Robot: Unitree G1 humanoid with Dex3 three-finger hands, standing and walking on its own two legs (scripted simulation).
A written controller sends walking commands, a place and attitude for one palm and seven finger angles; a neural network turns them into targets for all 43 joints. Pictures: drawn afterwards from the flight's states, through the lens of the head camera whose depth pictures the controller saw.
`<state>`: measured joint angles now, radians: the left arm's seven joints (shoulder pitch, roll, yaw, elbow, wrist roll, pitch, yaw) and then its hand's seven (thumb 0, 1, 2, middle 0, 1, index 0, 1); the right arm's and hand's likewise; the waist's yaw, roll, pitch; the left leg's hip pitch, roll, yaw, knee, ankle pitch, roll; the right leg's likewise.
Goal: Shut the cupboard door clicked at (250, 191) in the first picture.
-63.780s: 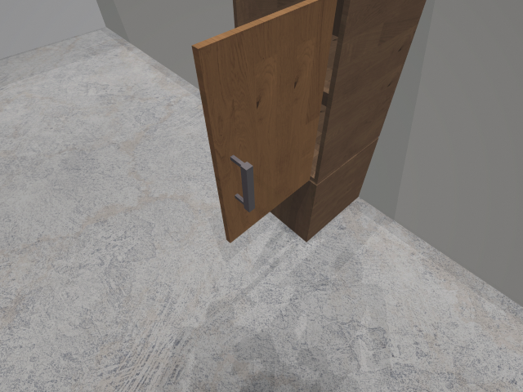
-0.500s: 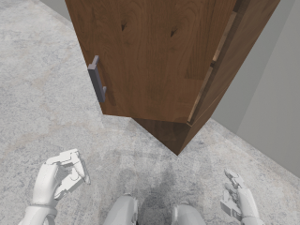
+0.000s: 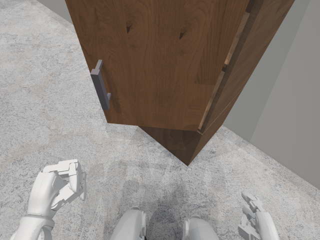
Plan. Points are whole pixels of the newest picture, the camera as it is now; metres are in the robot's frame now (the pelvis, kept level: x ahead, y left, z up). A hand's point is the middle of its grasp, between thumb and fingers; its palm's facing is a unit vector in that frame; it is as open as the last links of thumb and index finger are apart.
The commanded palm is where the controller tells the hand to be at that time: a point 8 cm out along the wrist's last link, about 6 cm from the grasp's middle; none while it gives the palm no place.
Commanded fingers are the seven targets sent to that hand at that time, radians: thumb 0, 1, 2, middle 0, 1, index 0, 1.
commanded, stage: raise the hand and make a fist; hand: left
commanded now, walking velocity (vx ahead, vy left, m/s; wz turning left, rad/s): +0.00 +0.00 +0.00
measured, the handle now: (103, 86) +0.52 +0.22 +0.03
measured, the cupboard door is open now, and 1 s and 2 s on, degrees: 36 36 36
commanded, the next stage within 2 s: bring the fist close to the handle in 0.18 s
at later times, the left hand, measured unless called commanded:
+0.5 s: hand (88, 175) +0.25 +0.18 +0.04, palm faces -0.01 -1.00 -0.05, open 3.1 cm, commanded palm +0.25 +0.23 +0.04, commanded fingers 0.00 0.90 0.90 -1.30 -1.50 -1.30 -1.50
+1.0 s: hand (106, 133) +0.36 +0.17 +0.04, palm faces -0.02 -1.00 -0.05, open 3.1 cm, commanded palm +0.34 +0.22 +0.04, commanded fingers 0.00 0.90 0.90 -1.30 -1.50 -1.30 -1.50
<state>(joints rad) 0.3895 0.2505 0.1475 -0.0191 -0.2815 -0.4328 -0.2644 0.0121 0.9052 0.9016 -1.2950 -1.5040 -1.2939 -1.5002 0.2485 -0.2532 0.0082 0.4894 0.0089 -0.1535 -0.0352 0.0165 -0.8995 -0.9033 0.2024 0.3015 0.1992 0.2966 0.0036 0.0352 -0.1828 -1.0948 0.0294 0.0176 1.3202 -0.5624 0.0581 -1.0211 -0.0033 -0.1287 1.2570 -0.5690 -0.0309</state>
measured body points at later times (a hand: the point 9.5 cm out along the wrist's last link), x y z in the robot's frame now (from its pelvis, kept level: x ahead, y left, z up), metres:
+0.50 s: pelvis -0.01 -0.01 -0.01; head +0.08 +0.00 +0.43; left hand +0.24 +0.24 +0.04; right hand +0.19 -0.25 -0.09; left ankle +0.04 +0.08 -0.62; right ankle +0.02 -0.11 -0.62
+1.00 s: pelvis +0.00 -0.01 +0.00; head +0.10 -0.01 +0.44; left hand +0.35 +0.22 +0.04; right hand +0.13 -0.27 -0.10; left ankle +0.04 +0.08 -0.62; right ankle +0.02 -0.11 -0.62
